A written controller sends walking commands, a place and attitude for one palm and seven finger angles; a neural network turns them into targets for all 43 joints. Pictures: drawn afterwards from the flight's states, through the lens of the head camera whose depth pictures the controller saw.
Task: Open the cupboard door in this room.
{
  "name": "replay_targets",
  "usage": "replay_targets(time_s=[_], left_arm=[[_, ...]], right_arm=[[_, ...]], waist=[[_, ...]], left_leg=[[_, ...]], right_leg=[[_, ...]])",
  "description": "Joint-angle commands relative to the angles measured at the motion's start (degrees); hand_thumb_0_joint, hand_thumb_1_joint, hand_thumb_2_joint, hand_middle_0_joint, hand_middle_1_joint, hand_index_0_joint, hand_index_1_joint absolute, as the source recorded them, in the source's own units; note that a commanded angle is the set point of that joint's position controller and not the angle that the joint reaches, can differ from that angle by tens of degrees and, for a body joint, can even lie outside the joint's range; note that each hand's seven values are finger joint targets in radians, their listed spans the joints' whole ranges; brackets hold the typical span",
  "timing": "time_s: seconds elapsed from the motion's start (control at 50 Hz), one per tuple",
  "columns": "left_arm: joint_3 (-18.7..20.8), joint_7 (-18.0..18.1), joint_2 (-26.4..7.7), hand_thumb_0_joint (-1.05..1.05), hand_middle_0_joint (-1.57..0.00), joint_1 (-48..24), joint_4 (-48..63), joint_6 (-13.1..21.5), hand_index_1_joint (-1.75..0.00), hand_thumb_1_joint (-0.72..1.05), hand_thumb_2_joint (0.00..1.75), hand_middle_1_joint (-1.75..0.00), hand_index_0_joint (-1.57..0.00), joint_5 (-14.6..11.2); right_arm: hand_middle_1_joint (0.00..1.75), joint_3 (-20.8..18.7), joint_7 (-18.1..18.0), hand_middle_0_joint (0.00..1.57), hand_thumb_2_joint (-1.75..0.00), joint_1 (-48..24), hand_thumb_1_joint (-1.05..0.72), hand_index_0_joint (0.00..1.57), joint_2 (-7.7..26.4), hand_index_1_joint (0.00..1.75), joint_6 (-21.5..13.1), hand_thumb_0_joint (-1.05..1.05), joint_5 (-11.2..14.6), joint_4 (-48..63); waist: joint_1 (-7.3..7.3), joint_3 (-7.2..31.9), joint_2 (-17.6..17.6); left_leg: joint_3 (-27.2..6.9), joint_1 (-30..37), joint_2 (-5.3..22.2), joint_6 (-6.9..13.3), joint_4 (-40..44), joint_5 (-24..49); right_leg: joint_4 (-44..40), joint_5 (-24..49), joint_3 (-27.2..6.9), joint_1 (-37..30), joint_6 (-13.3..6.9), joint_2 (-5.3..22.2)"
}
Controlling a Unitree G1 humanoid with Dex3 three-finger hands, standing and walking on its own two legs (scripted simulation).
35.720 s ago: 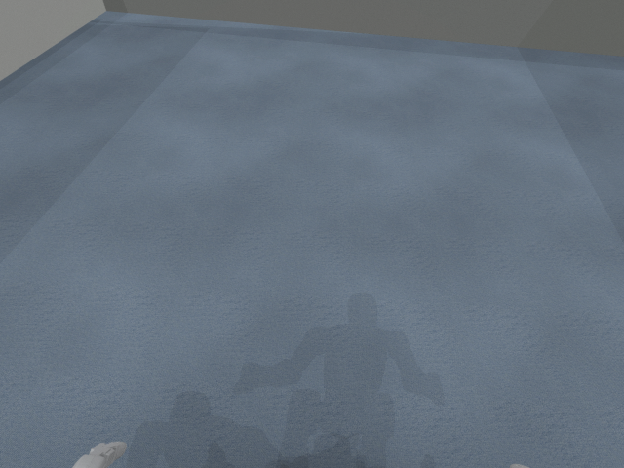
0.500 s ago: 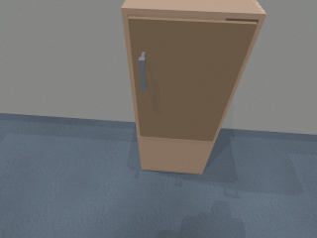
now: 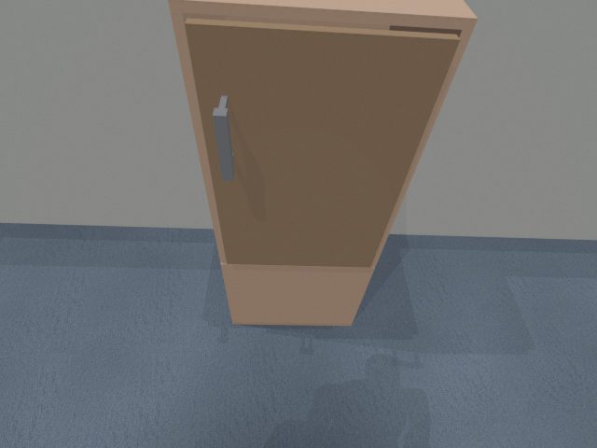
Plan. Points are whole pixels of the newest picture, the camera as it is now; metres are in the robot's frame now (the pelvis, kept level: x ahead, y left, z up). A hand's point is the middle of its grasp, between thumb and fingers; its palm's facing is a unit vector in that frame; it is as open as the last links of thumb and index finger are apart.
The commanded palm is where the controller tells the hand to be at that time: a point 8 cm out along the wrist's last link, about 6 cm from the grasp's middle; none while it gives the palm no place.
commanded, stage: come to a stop and stand still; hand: left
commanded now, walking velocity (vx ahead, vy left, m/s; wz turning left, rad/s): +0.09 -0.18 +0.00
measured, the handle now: (226, 139) +0.56 +0.15 +0.09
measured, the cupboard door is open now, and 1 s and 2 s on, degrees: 0 0 0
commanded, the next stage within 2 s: look again from close up in 1.08 s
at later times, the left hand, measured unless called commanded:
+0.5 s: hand out of the picture +0.09 +0.12 -0.17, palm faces +0.15 -0.97 -0.19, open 7.3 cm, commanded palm none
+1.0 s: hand out of the picture +0.03 +0.09 -0.16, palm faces +0.12 -0.97 -0.23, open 7.4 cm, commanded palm none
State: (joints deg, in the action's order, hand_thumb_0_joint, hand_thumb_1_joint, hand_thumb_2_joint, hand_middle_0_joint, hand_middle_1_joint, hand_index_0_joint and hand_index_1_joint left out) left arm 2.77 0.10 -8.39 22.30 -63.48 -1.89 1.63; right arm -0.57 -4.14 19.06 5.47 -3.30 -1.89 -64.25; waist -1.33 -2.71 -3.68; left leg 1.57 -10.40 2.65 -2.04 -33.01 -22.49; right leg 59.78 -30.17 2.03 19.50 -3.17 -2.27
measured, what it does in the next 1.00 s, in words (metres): steps on the spot: right foot, then left foot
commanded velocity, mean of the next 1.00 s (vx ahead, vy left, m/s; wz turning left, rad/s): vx -0.04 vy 0.05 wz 0.00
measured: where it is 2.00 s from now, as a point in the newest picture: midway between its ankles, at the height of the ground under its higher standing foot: outside the picture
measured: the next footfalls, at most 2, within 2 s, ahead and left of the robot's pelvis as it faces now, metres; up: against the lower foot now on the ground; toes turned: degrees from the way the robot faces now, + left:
right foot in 0.16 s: +0.03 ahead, -0.18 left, +0.00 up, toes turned +1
left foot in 0.40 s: +0.05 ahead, +0.03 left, +0.00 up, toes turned +4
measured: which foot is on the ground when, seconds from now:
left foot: down 0.00-0.16, up 0.18-0.38, down 0.40-1.00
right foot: up 0.00-0.14, down 0.16-1.00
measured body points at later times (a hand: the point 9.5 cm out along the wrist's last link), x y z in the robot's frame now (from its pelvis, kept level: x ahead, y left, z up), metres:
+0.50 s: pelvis +0.06 -0.07 +0.00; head +0.09 -0.05 +0.45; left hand +0.09 +0.17 -0.16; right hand +0.15 -0.30 -0.14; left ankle +0.05 +0.03 -0.73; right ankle +0.06 -0.18 -0.71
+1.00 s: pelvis +0.03 -0.09 +0.00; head +0.03 -0.10 +0.45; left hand +0.02 +0.14 -0.14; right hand +0.12 -0.31 -0.15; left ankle +0.07 +0.02 -0.73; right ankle +0.03 -0.19 -0.73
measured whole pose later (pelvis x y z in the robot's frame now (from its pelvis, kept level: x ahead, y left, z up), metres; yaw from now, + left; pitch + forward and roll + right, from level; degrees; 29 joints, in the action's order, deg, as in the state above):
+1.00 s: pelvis +0.03 -0.09 +0.00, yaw +4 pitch -2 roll +0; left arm -0.1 2.3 -9.0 19.7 -56.7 -0.7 1.3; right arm -1.5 -0.4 12.9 9.7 0.9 -0.9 -54.9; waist 1.0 -0.5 1.1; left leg 3.4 -17.4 0.4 1.1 -33.2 -14.0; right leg 34.7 -20.3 2.5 12.5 -1.4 0.1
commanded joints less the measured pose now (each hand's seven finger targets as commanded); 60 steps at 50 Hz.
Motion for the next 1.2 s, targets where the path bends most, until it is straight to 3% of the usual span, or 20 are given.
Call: replay_targets(time_s=[0.0, 0.04, 0.1, 0.12, 0.14, 0.18, 0.26, 0.34, 0.44, 0.54, 0.58, 0.6, 0.62, 0.64, 0.68, 0.7, 0.74, 0.82, 0.88, 1.18], left_arm=[[1.26, -1.43, -0.66, 0.00, -0.20, -2.92, 7.72, 1.48, -0.30, 0.90, 0.90, -0.30, -0.20, -0.35], [1.43, -1.98, -0.48, 0.00, -0.20, -0.98, 7.04, 1.39, -0.30, 0.90, 0.90, -0.30, -0.20, -0.46], [2.17, -1.69, -3.18, 0.00, -0.20, 5.15, 4.40, 2.48, -0.30, 0.90, 0.90, -0.30, -0.20, -0.07], [2.94, -0.70, -7.62, 0.00, -0.20, 8.61, 3.50, 3.45, -0.30, 0.90, 0.90, -0.30, -0.20, 0.08], [3.74, 0.31, -13.06, 0.00, -0.20, 8.58, 3.90, 3.85, -0.30, 0.90, 0.90, -0.30, -0.20, -0.05], [2.48, 1.17, -11.11, 0.00, -0.20, -0.09, 5.79, 3.43, -0.30, 0.90, 0.90, -0.30, -0.20, -0.27], [1.78, 2.05, -9.22, 0.00, -0.20, -7.69, 7.62, 2.90, -0.30, 0.90, 0.90, -0.30, -0.20, 0.28], [2.45, 2.29, -10.30, 0.00, -0.20, -7.25, 7.69, 1.82, -0.30, 0.90, 0.90, -0.30, -0.20, -0.64], [1.27, 2.34, -5.38, 0.00, -0.20, -8.77, 9.33, -0.17, -0.30, 0.90, 0.90, -0.30, -0.20, -0.48], [0.40, 2.19, -3.44, 0.00, -0.20, -6.18, 8.63, 0.56, -0.30, 0.90, 0.90, -0.30, -0.20, -0.21], [0.00, 2.08, -3.18, 0.00, -0.20, -4.14, 7.97, 1.43, -0.30, 0.90, 0.90, -0.30, -0.20, -0.03], [-0.46, 3.82, -5.51, 0.00, -0.20, 2.17, 5.04, 3.33, -0.30, 0.90, 0.90, -0.30, -0.20, -0.75], [0.53, 3.72, -10.38, 0.00, -0.20, -1.23, 9.70, 4.23, -0.30, 0.90, 0.90, -0.30, -0.20, -0.23], [0.52, 3.61, -11.09, 0.00, -0.20, -1.25, 10.29, 4.94, -0.30, 0.90, 0.90, -0.30, -0.20, -0.16], [0.24, 3.62, -10.98, 0.00, -0.20, 0.21, 10.02, 5.85, -0.30, 0.90, 0.90, -0.30, -0.20, 0.42], [0.46, 3.78, -10.29, 0.00, -0.20, 0.90, 9.63, 5.64, -0.30, 0.90, 0.90, -0.30, -0.20, 0.29], [-0.15, 3.90, -8.29, 0.00, -0.20, -0.84, 10.85, 5.08, -0.30, 0.90, 0.90, -0.30, -0.20, 0.21], [-0.67, 3.45, -8.84, 0.00, -0.20, -4.96, 12.63, 3.28, -0.30, 0.90, 0.90, -0.30, -0.20, -0.58], [-0.99, 3.16, -6.93, 0.00, -0.20, -1.13, 11.52, 2.27, -0.30, 0.90, 0.90, -0.30, -0.20, -0.33], [-1.44, 1.91, -9.35, 0.00, -0.20, -3.15, 7.61, 3.48, -0.30, 0.90, 0.90, -0.30, -0.20, -0.74]], right_arm=[[0.30, -2.57, -0.46, 0.20, -0.90, 3.85, -0.90, 0.20, 12.18, 0.30, 0.10, 0.00, -0.30, 0.33], [0.30, -3.21, 0.06, 0.20, -0.90, -0.26, -0.90, 0.20, 13.37, 0.30, 0.50, 0.00, -0.38, 1.69], [0.30, -3.94, 1.21, 0.20, -0.90, 1.20, -0.90, 0.20, 13.50, 0.30, 1.48, 0.00, -0.10, 1.76], [0.30, -3.18, 1.76, 0.20, -0.90, 2.85, -0.90, 0.20, 10.03, 0.30, 1.69, 0.00, 0.33, 2.11], [0.30, -2.10, 1.96, 0.20, -0.90, 4.02, -0.90, 0.20, 5.31, 0.30, 2.04, 0.00, 0.85, 4.02], [0.30, -1.92, 1.80, 0.20, -0.90, 1.95, -0.90, 0.20, 4.45, 0.30, 2.91, 0.00, 1.02, 4.09], [0.30, -1.54, 2.07, 0.20, -0.90, 2.74, -0.90, 0.20, 3.39, 0.30, 3.05, 0.00, 1.58, 2.49], [0.30, -1.89, 2.09, 0.20, -0.90, 3.39, -0.90, 0.20, 5.49, 0.30, 3.77, 0.00, 1.12, 3.17], [0.30, -3.02, 1.98, 0.20, -0.90, -4.82, -0.90, 0.20, 11.92, 0.30, 3.71, 0.00, 0.19, 8.28], [0.30, -3.46, 1.87, 0.20, -0.90, -7.04, -0.90, 0.20, 12.75, 0.30, 3.74, 0.00, -0.03, 10.19], [0.30, -3.63, 2.04, 0.20, -0.90, -6.67, -0.90, 0.20, 12.77, 0.30, 3.61, 0.00, 0.36, 9.93], [0.30, -4.32, 2.84, 0.20, -0.90, -12.86, -0.90, 0.20, 15.70, 0.30, 2.67, 0.00, 2.34, 12.93], [0.30, -3.56, 4.34, 0.20, -0.90, -9.53, -0.90, 0.20, 10.15, 0.30, 2.51, 0.00, 1.94, 16.23], [0.30, -2.89, 4.46, 0.20, -0.90, -10.86, -0.90, 0.20, 8.49, 0.30, 2.58, 0.00, 1.21, 16.93], [0.30, -2.64, 4.47, 0.20, -0.90, -11.63, -0.90, 0.20, 6.75, 0.30, 2.86, 0.00, 1.23, 16.71], [0.30, -2.64, 4.46, 0.20, -0.90, -12.31, -0.90, 0.20, 7.30, 0.30, 3.04, 0.00, 1.44, 17.07], [0.30, -2.73, 3.90, 0.20, -0.90, -10.99, -0.90, 0.20, 7.62, 0.30, 3.32, 0.00, 1.68, 17.39], [0.30, -2.49, 3.91, 0.20, -0.90, -4.29, -0.90, 0.20, 8.80, 0.30, 2.96, 0.00, 1.20, 13.34], [0.30, -2.30, 3.69, 0.20, -0.90, -7.53, -0.90, 0.20, 10.86, 0.30, 3.24, 0.00, 0.49, 13.72], [0.30, -0.82, 3.21, 0.20, -0.90, -0.90, -0.90, 0.20, 10.77, 0.30, 1.43, 0.00, 0.90, 7.16]], waist=[[1.28, -5.20, 12.68], [2.76, -3.53, 15.32], [5.23, 1.28, 7.61], [6.83, 4.01, -2.86], [6.05, 7.86, -19.04], [3.82, 2.63, -8.11], [1.56, 0.38, -5.57], [1.18, 3.53, -3.91], [1.85, 1.76, 18.81], [2.28, 5.49, 10.62], [2.55, 7.81, 6.90], [5.37, 11.79, 6.87], [3.11, 10.76, -4.95], [3.17, 8.51, -2.92], [3.22, 9.24, 0.89], [3.45, 8.52, -9.53], [2.43, 6.92, -15.60], [-0.93, 2.21, 1.63], [2.30, -5.78, 8.43], [1.55, -0.80, 5.22]], left_leg=[[-14.99, -2.13, 17.65, 12.21, 16.14, 29.61], [-9.19, -7.58, 13.33, 9.33, 14.92, 20.87], [-2.96, -11.74, 5.96, 4.81, 3.22, 11.17], [1.00, -16.88, 1.70, 2.32, -8.26, 2.78], [2.80, -19.40, -1.69, 0.96, -21.90, -13.66], [-1.21, -15.34, 2.07, 1.36, -25.67, -12.84], [1.48, -9.67, 0.85, 0.82, -11.89, -6.09], [4.54, -1.88, -1.34, 0.14, 3.35, 8.53], [-9.32, -2.83, 14.08, 13.02, 14.35, 45.07], [-5.19, 6.04, 12.36, 13.63, 8.86, 50.03], [-4.03, 7.91, 10.83, 11.29, 6.29, 46.39], [-2.29, 9.23, 10.15, 7.23, -7.74, 46.88], [1.22, -7.73, 2.47, 3.98, -10.49, 17.36], [1.64, -15.04, -1.41, 2.73, -14.23, -3.33], [0.61, -18.95, -2.24, 2.31, -13.83, -5.08], [0.36, -19.92, -1.85, 2.90, -14.55, -4.47], [-0.29, -16.67, -2.02, 3.12, -13.23, -2.38], [-0.89, 3.83, 0.02, 3.78, 3.17, 14.52], [-9.21, -11.72, 6.02, 7.68, 12.82, -3.58], [-5.71, -6.94, 3.16, 4.71, 13.53, 3.39]], right_leg=[[-4.78, 3.60, -3.89, 8.37, 1.21, 7.53], [-15.46, 8.34, 0.80, -0.74, 1.95, 6.17], [-29.60, 19.89, 6.49, -15.20, 3.49, 2.05], [-34.82, 19.95, -2.31, -22.44, 1.99, 10.14], [-41.88, 24.42, -20.58, -20.92, -2.42, 24.39], [-42.70, 28.82, -15.92, -9.68, -6.46, 24.69], [-35.99, 50.11, -6.82, -5.75, -6.39, 20.36], [-31.82, 47.89, -6.85, -6.32, -4.60, 19.74], [-8.34, -0.82, 1.23, 0.13, 3.17, 5.30], [-12.53, 1.00, 0.29, 2.31, 3.78, 5.30], [-25.57, 8.98, 1.66, -2.37, 4.52, 5.21], [-37.24, 23.27, -4.41, -2.56, 3.81, 7.98], [-36.68, 39.40, -15.96, -11.20, 0.69, 15.22], [-33.47, 59.07, -20.06, -16.13, -3.99, 20.55], [-28.98, 71.15, -14.40, -22.11, -6.29, 18.01], [-28.42, 71.39, -14.30, -21.99, -6.23, 17.04], [-29.12, 67.10, -11.62, -17.49, -6.18, 15.82], [-29.29, 23.10, -6.09, 3.91, -0.21, 9.17], [-32.71, 3.30, -3.53, 0.13, 1.41, 4.37], [-39.01, 8.14, -6.68, -4.47, -0.19, 7.10]])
